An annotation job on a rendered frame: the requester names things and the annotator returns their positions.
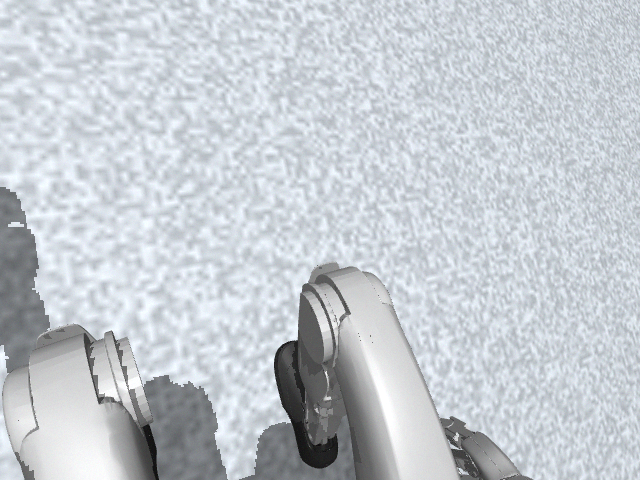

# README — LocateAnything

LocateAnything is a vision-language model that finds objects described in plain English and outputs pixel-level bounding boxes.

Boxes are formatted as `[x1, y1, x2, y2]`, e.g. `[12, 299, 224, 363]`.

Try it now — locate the right robot foot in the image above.
[274, 341, 338, 469]

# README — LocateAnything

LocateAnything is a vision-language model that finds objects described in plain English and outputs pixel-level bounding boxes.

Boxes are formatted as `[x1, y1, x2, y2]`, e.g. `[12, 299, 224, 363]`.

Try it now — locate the left robot foot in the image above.
[143, 424, 159, 480]

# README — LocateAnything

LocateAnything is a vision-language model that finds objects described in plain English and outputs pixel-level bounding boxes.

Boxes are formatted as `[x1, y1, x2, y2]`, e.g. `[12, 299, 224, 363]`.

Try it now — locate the right robot hand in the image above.
[440, 416, 522, 480]

